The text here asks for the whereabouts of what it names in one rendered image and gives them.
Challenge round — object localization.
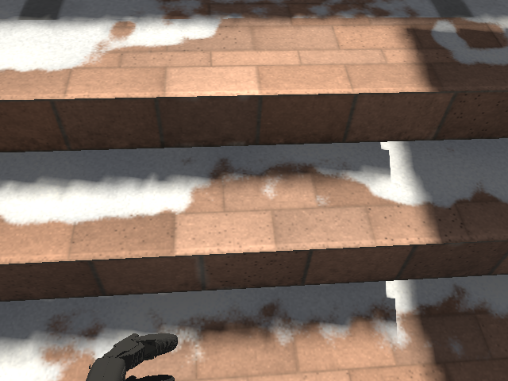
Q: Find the robot left hand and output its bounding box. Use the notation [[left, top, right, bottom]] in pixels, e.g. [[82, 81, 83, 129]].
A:
[[86, 333, 178, 381]]

